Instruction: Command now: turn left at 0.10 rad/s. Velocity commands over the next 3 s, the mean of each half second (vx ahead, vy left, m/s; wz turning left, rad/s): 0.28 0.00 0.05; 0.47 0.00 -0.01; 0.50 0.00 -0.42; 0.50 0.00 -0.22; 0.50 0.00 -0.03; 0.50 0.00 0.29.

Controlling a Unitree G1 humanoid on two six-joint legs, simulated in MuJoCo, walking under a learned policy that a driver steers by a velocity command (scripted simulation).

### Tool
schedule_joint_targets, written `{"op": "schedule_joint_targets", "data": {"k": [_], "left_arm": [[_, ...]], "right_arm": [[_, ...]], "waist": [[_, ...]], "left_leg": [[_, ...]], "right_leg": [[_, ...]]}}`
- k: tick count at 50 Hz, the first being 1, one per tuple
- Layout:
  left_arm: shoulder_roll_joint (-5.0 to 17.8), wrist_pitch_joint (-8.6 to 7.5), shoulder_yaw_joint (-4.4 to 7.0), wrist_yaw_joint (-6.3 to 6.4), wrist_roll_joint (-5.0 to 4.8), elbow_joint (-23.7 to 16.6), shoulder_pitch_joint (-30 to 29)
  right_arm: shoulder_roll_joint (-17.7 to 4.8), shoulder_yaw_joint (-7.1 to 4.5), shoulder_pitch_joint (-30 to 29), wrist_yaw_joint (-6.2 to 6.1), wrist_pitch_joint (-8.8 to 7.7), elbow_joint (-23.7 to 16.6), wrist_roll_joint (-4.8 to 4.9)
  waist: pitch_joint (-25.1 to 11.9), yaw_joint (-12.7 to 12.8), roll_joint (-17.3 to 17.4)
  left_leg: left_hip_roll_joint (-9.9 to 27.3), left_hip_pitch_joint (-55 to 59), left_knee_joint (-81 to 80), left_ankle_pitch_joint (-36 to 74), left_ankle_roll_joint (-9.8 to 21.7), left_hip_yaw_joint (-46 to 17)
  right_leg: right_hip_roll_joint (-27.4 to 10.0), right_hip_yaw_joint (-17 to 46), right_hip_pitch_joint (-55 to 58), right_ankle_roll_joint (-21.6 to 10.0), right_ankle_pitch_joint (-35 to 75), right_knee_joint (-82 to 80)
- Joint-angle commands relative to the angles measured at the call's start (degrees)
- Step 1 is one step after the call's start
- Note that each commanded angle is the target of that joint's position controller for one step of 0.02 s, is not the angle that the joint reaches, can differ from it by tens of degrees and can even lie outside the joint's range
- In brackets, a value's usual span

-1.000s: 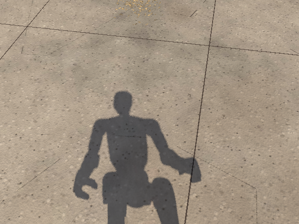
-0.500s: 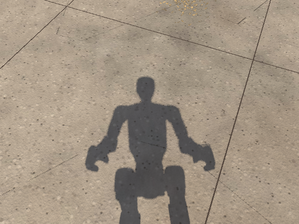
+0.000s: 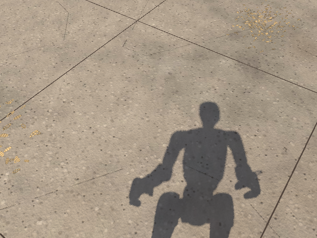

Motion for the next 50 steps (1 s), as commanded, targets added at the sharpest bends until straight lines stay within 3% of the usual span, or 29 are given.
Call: {"op": "schedule_joint_targets", "data": {"k": [1,2,3,5,6,9,12,14,15,16,17,18,19,22,26,30,33,36,38,39,40,41,42,43,44,45,46,47,50], "left_arm": [[7.0,-1.95,1.16,-0.52,1.35,-2.1,0.7],[7.1,-1.7,1.28,-0.48,1.13,-1.7,-1.1],[6.5,-1.19,1.27,-0.15,0.55,-1.3,-1.6],[6.9,-0.86,1.62,0.17,-0.44,-2.0,-2.5],[7.1,-1.39,1.8,0.08,-1.05,-2.9,-4.0],[7.8,-3.48,2.47,-1.06,-2.23,-3.8,-4.3],[6.4,-4.77,2.13,-2.42,-1.83,-1.8,-1.2],[6.5,-4.68,2.73,-2.71,-1.21,2.2,6.8],[7.2,-4.41,3.12,-2.54,-1.26,3.7,11.3],[10.7,-4.49,3.8,-1.92,-1.14,4.3,17.0],[18.1,-4.79,5.19,-2.39,-0.65,4.2,19.9],[14.6,-5.29,4.07,-2.4,-0.1,3.0,15.4],[11.6,-5.6,3.16,-2.13,-0.3,1.8,11.7],[9.4,-5.46,2.0,-1.89,-0.07,0.7,8.4],[9.3,-5.01,1.67,-1.24,-0.27,1.9,11.7],[10.3,-4.34,1.67,-0.45,-0.44,2.8,13.8],[10.5,-3.9,1.76,-0.33,-0.87,4.0,16.2],[11.0,-3.24,2.23,-0.24,-1.31,4.7,16.6],[12.4,-2.83,2.82,-0.04,-1.18,4.5,15.6],[13.0,-2.4,3.03,0.04,-0.98,4.3,14.8],[12.3,-2.04,2.7,0.22,-0.61,3.8,14.2],[9.2,-2.19,1.57,0.4,0.86,2.1,15.2],[1.2,-3.45,-0.5,-0.41,-0.26,2.3,23.6],[8.9,-4.76,1.22,-0.84,-2.0,2.0,17.0],[11.2,-5.51,2.01,-1.06,-3.25,-0.3,10.6],[10.2,-5.91,1.82,-0.71,-2.82,-0.9,7.8],[9.6,-5.77,2.12,-0.54,-1.83,-0.9,7.0],[8.7,-5.09,2.16,-0.65,-1.74,-0.3,9.1],[6.2,-2.88,1.86,-0.42,-1.89,-0.1,9.8]], "right_arm": [[-6.7,-1.64,-0.8,0.49,-0.74,-3.3,-0.79],[-5.0,-1.17,0.4,0.74,-1.07,-2.1,-1.21],[-6.3,-1.43,1.3,0.69,-1.25,-1.5,-1.13],[-10.1,-2.37,4.2,0.56,-1.73,-0.8,-0.32],[-10.8,-2.53,5.9,0.39,-2.16,-0.3,-0.11],[-9.8,-2.33,6.8,-0.09,-3.98,0.3,0.47],[-9.9,-2.38,1.9,0.33,-4.35,-0.8,1.64],[-8.9,-2.18,0.8,0.69,-4.03,-0.8,1.32],[-6.7,-1.53,0.9,0.85,-4.17,-0.9,0.85],[-2.3,-0.19,-0.2,1.16,-4.56,-2.0,0.14],[-2.3,-0.32,0.1,0.77,-5.67,-5.2,1.3],[-6.6,-1.43,0.3,0.5,-6.54,-4.6,2.74],[-8.1,-1.87,-0.2,0.8,-7.11,-4.1,3.0],[-6.6,-2.03,-0.3,1.48,-7.56,-2.4,0.86],[-4.2,-1.53,-3.6,2.21,-7.17,-3.2,0.61],[-2.2,-0.38,-11.3,3.11,-7.7,-5.7,1.02],[-2.3,-0.04,-15.7,4.14,-8.12,-7.1,1.4],[-3.6,-0.18,-17.3,5.0,-8.58,-8.2,1.52],[-5.9,-1.09,-13.3,4.92,-8.63,-7.4,1.27],[-7.8,-2.1,-6.9,4.51,-8.49,-5.7,1.2],[-10.2,-3.3,3.1,3.77,-8.21,-2.7,1.22],[-14.3,-4.2,13.7,2.85,-7.68,-0.6,0.43],[-15.7,-4.06,14.0,3.65,-7.88,0.6,0.15],[-9.7,-2.67,12.1,3.57,-7.92,0.4,0.65],[-8.2,-2.04,7.5,3.35,-7.99,0.2,0.75],[-7.7,-1.82,3.8,3.4,-8.17,0.0,0.44],[-6.6,-1.58,1.5,3.6,-8.43,-0.1,-0.14],[-5.5,-1.32,0.3,3.59,-8.8,0.1,-0.82],[-5.5,-1.47,0.2,3.58,-10.04,2.1,-0.35]], "waist": [[-7.2,0.1,6.0],[-6.8,-0.9,5.0],[-4.8,-1.5,6.0],[1.7,-3.2,11.5],[4.7,-4.2,13.4],[6.3,-4.0,13.1],[3.1,-1.0,8.6],[-0.3,2.7,6.6],[-1.4,4.4,4.3],[-2.4,6.2,-6.6],[-3.6,5.8,-19.5],[0.2,4.0,-12.7],[4.0,2.7,-9.7],[3.9,1.0,-6.2],[2.7,1.8,-4.6],[4.2,3.7,-4.7],[6.1,4.6,-4.2],[6.3,3.2,-4.6],[2.1,-0.1,-6.4],[-2.6,-3.9,-7.1],[-9.1,-8.7,-6.6],[-18.6,-11.2,1.9],[-26.8,-5.3,17.4],[-20.3,-7.9,10.7],[-10.8,-7.1,7.7],[-6.4,-5.1,1.7],[-3.7,-3.2,0.8],[-3.9,-1.2,2.7],[-1.5,0.2,3.3]], "left_leg": [[7.9,4.6,-2.8,16.3,6.6,-6.9],[6.0,3.5,-4.2,5.3,5.5,-6.0],[5.1,1.5,-5.7,-5.0,5.3,-6.3],[9.9,-1.1,-12.2,-25.7,8.8,-14.8],[13.1,-2.3,-15.1,-29.6,11.1,-20.1],[18.0,2.4,-16.9,-23.7,14.1,-25.6],[13.1,-0.9,-15.1,-12.3,11.2,-15.8],[9.2,-8.5,-9.7,-9.3,9.3,-9.8],[7.1,-12.4,-4.3,-9.1,7.8,-7.4],[1.8,-19.1,13.2,-9.1,3.7,-1.0],[-3.4,-30.5,28.8,-17.9,1.7,1.2],[0.6,-35.5,37.5,-17.4,2.4,-3.1],[3.3,-38.1,39.3,-11.2,3.7,-3.3],[6.9,-34.2,34.4,1.6,3.7,-1.2],[6.2,-33.3,25.9,10.2,1.0,2.0],[4.5,-28.1,12.1,18.9,-0.3,4.3],[3.4,-26.2,6.6,20.8,0.4,4.7],[2.8,-25.8,3.3,17.2,2.9,4.2],[0.3,-18.6,3.0,13.2,4.9,5.7],[-1.5,-9.9,2.6,12.4,6.6,7.2],[-0.9,5.0,2.9,13.9,8.5,6.6],[11.6,24.5,5.7,12.4,12.0,-8.2],[23.2,38.7,-3.7,-4.9,20.9,-37.7],[21.0,33.6,-9.3,-11.8,18.0,-38.3],[19.2,24.8,-10.7,-8.3,15.7,-28.9],[17.2,16.1,-12.2,-0.3,14.8,-22.6],[15.0,9.8,-13.6,6.1,14.5,-17.6],[13.8,6.4,-15.2,8.7,14.2,-13.9],[13.2,0.6,-19.5,11.6,14.6,-6.8]], "right_leg": [[-1.4,0.9,2.1,1.0,4.2,-3.5],[-0.3,-0.4,2.5,1.7,2.6,-2.7],[1.3,-2.3,1.3,1.5,-2.0,-0.2],[3.4,-4.8,-7.5,0.4,-9.7,7.5],[2.7,-3.9,-10.7,-0.7,-10.8,11.3],[-1.8,0.8,-19.5,-4.2,-15.8,19.0],[-0.7,-2.2,-6.9,-5.3,-6.9,6.2],[3.2,-5.7,9.9,-3.6,4.8,-0.1],[2.2,-3.7,15.9,-3.5,3.0,-1.1],[-8.2,11.4,21.4,-6.6,-4.6,-8.8],[-20.5,37.3,24.3,-16.0,-17.2,-18.8],[-22.4,41.6,20.5,-18.2,-27.5,-21.2],[-20.2,35.9,18.3,-16.1,-27.1,-21.1],[-13.2,20.3,15.1,-11.3,-8.8,-21.8],[-10.4,10.6,15.7,-11.6,10.0,-22.7],[-9.0,5.0,12.6,-11.1,14.6,-23.8],[-10.7,4.3,13.8,-11.5,15.1,-23.7],[-13.2,4.2,19.3,-10.8,22.2,-20.5],[-13.5,3.3,22.2,-9.6,40.3,-14.1],[-12.4,2.0,22.1,-8.8,50.9,-6.2],[-9.9,0.3,16.3,-7.0,51.8,5.6],[-6.0,-1.1,1.9,-5.5,29.4,24.8],[5.2,3.8,-17.6,-2.9,-16.8,42.1],[2.1,8.6,-23.8,-3.7,-16.9,47.0],[-0.6,6.3,-26.6,-4.3,-11.6,46.4],[-3.4,4.9,-24.4,-4.1,-6.3,43.7],[-5.1,4.4,-22.2,-3.6,-3.1,40.6],[-6.7,5.1,-18.7,-3.4,-1.1,39.4],[-8.0,5.1,-17.9,-1.9,0.6,35.5]]}}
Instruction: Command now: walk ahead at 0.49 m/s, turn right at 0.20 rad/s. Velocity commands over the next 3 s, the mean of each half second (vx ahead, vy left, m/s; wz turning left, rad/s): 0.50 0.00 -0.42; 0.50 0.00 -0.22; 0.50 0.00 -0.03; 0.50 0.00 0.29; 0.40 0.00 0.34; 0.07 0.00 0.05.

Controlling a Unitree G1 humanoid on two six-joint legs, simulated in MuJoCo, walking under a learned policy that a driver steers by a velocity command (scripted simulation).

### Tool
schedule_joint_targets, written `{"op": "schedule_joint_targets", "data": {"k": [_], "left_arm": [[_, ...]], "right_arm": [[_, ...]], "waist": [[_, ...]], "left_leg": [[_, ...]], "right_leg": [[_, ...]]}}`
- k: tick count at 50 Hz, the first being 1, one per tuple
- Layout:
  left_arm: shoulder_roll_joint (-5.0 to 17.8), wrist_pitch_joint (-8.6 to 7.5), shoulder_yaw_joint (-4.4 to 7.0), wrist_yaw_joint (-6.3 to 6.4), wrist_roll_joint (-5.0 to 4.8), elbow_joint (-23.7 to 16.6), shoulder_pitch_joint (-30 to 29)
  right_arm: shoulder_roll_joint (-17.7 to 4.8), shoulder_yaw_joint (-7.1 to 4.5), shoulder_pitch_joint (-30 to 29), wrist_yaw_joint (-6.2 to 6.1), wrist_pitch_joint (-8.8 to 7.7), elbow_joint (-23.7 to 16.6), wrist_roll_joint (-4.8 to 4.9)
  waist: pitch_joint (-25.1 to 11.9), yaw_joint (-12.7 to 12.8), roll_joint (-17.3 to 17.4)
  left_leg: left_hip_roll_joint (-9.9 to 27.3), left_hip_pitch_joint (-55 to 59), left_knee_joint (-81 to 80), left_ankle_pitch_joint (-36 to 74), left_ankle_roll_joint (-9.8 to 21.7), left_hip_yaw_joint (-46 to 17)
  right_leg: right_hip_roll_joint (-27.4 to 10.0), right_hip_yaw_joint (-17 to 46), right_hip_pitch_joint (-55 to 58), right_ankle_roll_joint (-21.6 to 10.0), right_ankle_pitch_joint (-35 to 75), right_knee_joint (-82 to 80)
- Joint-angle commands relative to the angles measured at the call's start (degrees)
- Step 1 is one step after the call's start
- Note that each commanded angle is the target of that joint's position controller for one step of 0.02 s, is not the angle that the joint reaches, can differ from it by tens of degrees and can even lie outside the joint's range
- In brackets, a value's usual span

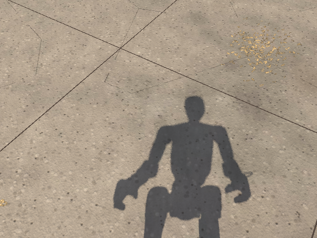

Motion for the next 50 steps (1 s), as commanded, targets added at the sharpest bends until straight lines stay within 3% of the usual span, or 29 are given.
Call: {"op": "schedule_joint_targets", "data": {"k": [1,4,7,12,15,16,17,18,19,20,21,22,23,24,25,27,32,35,38,41,42,43,44,45,46,47,48,49,50], "left_arm": [[2.8,1.2,0.87,0.34,0.08,-2.3,3.5],[2.9,0.97,0.96,0.1,0.41,-4.1,-1.2],[1.8,0.29,0.38,-0.95,0.62,-5.9,-6.9],[1.2,0.2,-0.24,-2.81,0.45,-10.8,-14.8],[3.2,0.47,0.67,-3.88,0.44,-12.8,-13.4],[4.7,0.72,1.57,-3.92,0.47,-12.4,-9.3],[7.2,0.87,3.11,-3.63,0.34,-10.7,-1.2],[11.5,1.3,5.16,-2.66,0.24,-8.6,8.8],[17.7,1.42,6.44,-1.99,-0.07,-8.5,10.1],[13.6,0.91,5.14,-1.99,0.28,-10.2,11.2],[10.5,0.49,4.2,-1.91,0.96,-10.0,9.4],[8.9,0.22,3.82,-1.78,0.86,-10.5,6.1],[7.5,0.17,3.37,-1.75,0.95,-11.3,2.2],[5.8,0.11,2.74,-1.59,1.52,-12.4,-0.3],[5.8,0.17,2.68,-1.5,1.73,-13.1,-1.4],[6.1,-0.08,2.73,-1.03,1.27,-13.0,-1.3],[7.4,0.06,2.86,0.24,1.01,-10.7,2.5],[8.0,0.04,2.9,0.08,0.83,-8.9,5.8],[8.0,0.48,2.98,0.18,0.66,-7.4,7.9],[8.6,1.36,3.28,0.57,0.8,-6.7,7.5],[8.4,1.64,3.17,0.63,0.83,-6.9,6.3],[7.0,1.76,2.48,0.63,1.24,-7.5,5.8],[4.2,1.54,1.3,0.71,2.41,-8.7,7.8],[0.3,0.55,0.22,0.39,0.96,-8.5,14.9],[5.8,0.04,1.12,0.22,0.01,-8.2,10.6],[7.8,-0.26,1.68,0.05,-0.47,-9.8,4.2],[7.3,-0.5,1.55,0.13,0.23,-10.6,0.9],[6.6,-0.58,1.74,0.08,1.0,-10.9,-0.2],[5.7,-0.41,1.77,-0.04,1.13,-10.7,0.9]], "right_arm": [[-6.3,-1.51,-2.5,-0.34,-2.07,-2.3,-0.23],[-7.6,-1.78,-1.0,-1.15,-1.97,-0.8,-0.55],[-8.7,-1.72,-0.2,-1.67,-1.73,-0.1,-0.28],[-10.2,-2.16,5.0,-2.16,0.34,2.6,0.65],[-12.2,-2.73,3.7,-2.83,2.09,2.1,0.97],[-12.9,-2.93,3.1,-3.2,2.67,1.7,0.89],[-12.9,-2.85,2.1,-3.62,3.26,1.2,0.88],[-11.8,-2.21,2.5,-4.07,3.11,0.0,0.39],[-3.3,0.49,8.3,-2.94,1.38,-2.8,-1.29],[-6.7,0.27,4.4,-1.9,-1.18,-3.2,0.21],[-9.7,-0.59,-1.1,-1.14,-2.69,-5.0,2.38],[-9.1,-0.17,-3.1,-1.18,-3.46,-5.7,2.33],[-8.9,-0.4,-3.8,-1.57,-3.55,-5.4,1.12],[-9.7,-0.9,-3.2,-1.75,-2.94,-5.2,0.34],[-9.4,-1.03,-2.4,-1.7,-2.18,-5.3,-0.02],[-7.7,-0.74,-0.8,-1.71,-0.85,-4.9,-0.4],[-4.8,0.52,-10.0,-1.48,-0.58,-7.1,-0.35],[-5.1,0.56,-14.8,-0.89,-1.06,-8.5,0.54],[-6.5,0.13,-17.3,-0.21,-1.64,-9.8,0.58],[-7.8,-0.49,-14.1,0.16,-2.07,-9.4,0.58],[-9.0,-1.23,-9.3,-0.03,-2.2,-8.1,0.48],[-11.2,-2.25,-1.4,-0.33,-2.29,-6.2,0.1],[-15.0,-3.15,7.9,-0.56,-2.17,-5.2,-0.49],[-16.3,-3.73,11.4,-0.05,-1.5,-2.9,0.04],[-11.1,-2.36,10.8,0.02,-1.33,-3.2,1.59],[-9.2,-1.73,6.5,-0.29,-1.01,-3.9,1.42],[-8.7,-1.35,3.2,-0.39,-0.7,-4.5,0.58],[-7.6,-0.97,1.2,-0.38,-0.62,-4.7,0.02],[-6.9,-0.62,0.4,-0.42,-0.76,-4.7,-0.48]], "waist": [[-1.3,1.8,5.6],[0.3,0.5,4.8],[1.1,-1.7,4.1],[2.8,-4.7,3.3],[-0.2,-2.1,5.7],[-3.3,0.4,6.9],[-7.7,5.0,6.6],[-13.4,9.4,2.7],[-19.0,3.8,-12.1],[-26.6,6.7,-8.0],[-19.1,7.8,-5.2],[-13.4,5.8,-0.2],[-9.1,3.2,3.0],[-7.6,1.2,2.3],[-6.9,-0.1,1.4],[-6.0,-1.0,1.1],[-3.0,2.7,-1.0],[-1.5,5.1,-1.8],[-0.4,5.5,-1.9],[-1.3,3.2,-3.6],[-4.1,0.3,-3.6],[-10.5,-3.4,-2.5],[-19.5,-5.7,5.1],[-24.2,-3.1,21.3],[-19.0,-5.3,13.8],[-11.0,-5.3,9.2],[-6.6,-4.0,5.0],[-4.1,-2.6,4.5],[-4.1,-1.0,6.1]], "left_leg": [[17.0,1.3,-14.8,5.0,9.4,-12.6],[15.9,2.9,-15.6,8.6,8.2,-6.7],[14.5,3.7,-16.0,10.7,6.2,-0.9],[18.5,16.7,-12.0,15.9,5.2,1.8],[19.8,21.5,-3.1,37.1,3.3,3.9],[19.5,21.6,3.6,46.6,2.5,4.8],[17.9,18.5,14.6,49.9,1.0,6.4],[15.6,6.4,30.6,38.5,-1.2,6.7],[4.0,-20.7,51.9,-11.4,-5.2,4.4],[0.6,-29.2,60.7,-25.4,-4.9,-8.8],[4.3,-34.2,60.5,-20.8,-3.4,-11.1],[6.9,-33.2,55.7,-16.1,-2.5,-10.4],[8.8,-30.1,50.0,-13.4,-2.8,-9.9],[10.1,-25.8,46.8,-11.7,-3.2,-10.1],[10.3,-23.4,44.9,-10.8,-3.9,-10.0],[10.7,-21.9,40.3,-8.6,-6.0,-8.3],[8.7,-18.5,19.3,11.6,-7.8,-5.9],[7.3,-17.2,12.7,17.3,-6.9,-5.9],[7.0,-21.2,8.9,12.3,-4.6,-6.8],[5.8,-17.9,7.1,5.1,-1.9,-5.6],[4.2,-10.8,5.3,5.1,-0.5,-3.8],[6.3,2.0,6.8,7.8,1.9,-5.4],[17.1,20.3,9.1,8.6,7.0,-18.9],[26.4,34.7,1.2,-6.1,14.3,-44.1],[25.3,32.4,-2.6,-18.0,12.2,-45.7],[23.6,24.8,-3.8,-16.9,9.9,-37.4],[21.4,17.1,-5.1,-10.3,9.0,-31.6],[19.5,11.8,-6.4,-4.4,8.9,-27.8],[18.0,8.7,-7.6,0.0,8.7,-24.9]], "right_leg": [[-3.9,3.3,-5.7,1.3,4.8,-2.4],[-2.8,4.2,-9.6,2.0,15.1,-11.6],[-1.3,0.3,-6.9,1.7,24.1,-22.7],[0.0,-2.4,-12.0,-0.4,20.6,-30.4],[3.5,-6.5,-7.5,-3.0,11.1,-31.2],[5.8,-8.2,-1.7,-4.3,8.2,-30.7],[8.3,-9.0,9.2,-6.1,9.5,-33.0],[5.2,-1.3,27.0,-9.2,11.1,-34.5],[-9.7,29.9,48.5,-19.7,3.1,-37.7],[-14.4,46.9,54.6,-23.4,-1.4,-46.8],[-12.4,38.0,50.5,-19.8,1.4,-47.7],[-9.8,30.2,42.2,-17.7,6.2,-47.7],[-7.6,24.8,33.5,-16.2,12.7,-48.4],[-5.9,21.2,27.8,-15.6,18.0,-49.8],[-5.1,20.2,24.2,-15.8,20.3,-51.1],[-4.4,15.8,19.8,-16.1,25.5,-52.6],[0.4,6.8,15.2,-11.6,22.4,-53.8],[-1.4,8.5,17.3,-10.9,15.7,-54.0],[-4.9,11.6,25.5,-10.5,17.5,-50.4],[-6.6,12.8,30.5,-8.9,27.6,-45.9],[-4.8,11.2,30.3,-7.8,36.8,-40.7],[-1.7,8.7,26.5,-6.2,39.2,-30.7],[3.7,5.6,13.7,-3.6,23.2,-13.0],[11.6,3.9,-6.1,-0.1,-14.8,3.5],[8.3,8.0,-13.1,-0.4,-15.4,8.6],[5.4,5.7,-15.6,-0.5,-9.8,8.3],[2.9,3.5,-14.0,-0.4,-5.3,5.7],[1.2,2.9,-12.4,0.0,-2.4,2.4],[-0.1,2.8,-9.3,0.2,-0.7,0.5]]}}
Over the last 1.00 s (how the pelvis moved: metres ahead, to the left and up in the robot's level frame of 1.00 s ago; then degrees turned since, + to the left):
0.38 0.02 0.00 -1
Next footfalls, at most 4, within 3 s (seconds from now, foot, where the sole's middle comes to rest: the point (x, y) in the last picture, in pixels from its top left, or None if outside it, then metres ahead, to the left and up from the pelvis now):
0.36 right None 0.37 -0.17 -0.78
0.86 left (174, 184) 0.71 -0.05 -0.78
1.38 right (237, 148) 0.91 -0.38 -0.78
1.94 left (202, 97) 1.26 -0.23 -0.78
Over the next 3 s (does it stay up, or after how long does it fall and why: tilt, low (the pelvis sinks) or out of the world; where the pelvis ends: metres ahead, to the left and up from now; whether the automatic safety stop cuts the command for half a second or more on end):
stays up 1.47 -0.33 -0.01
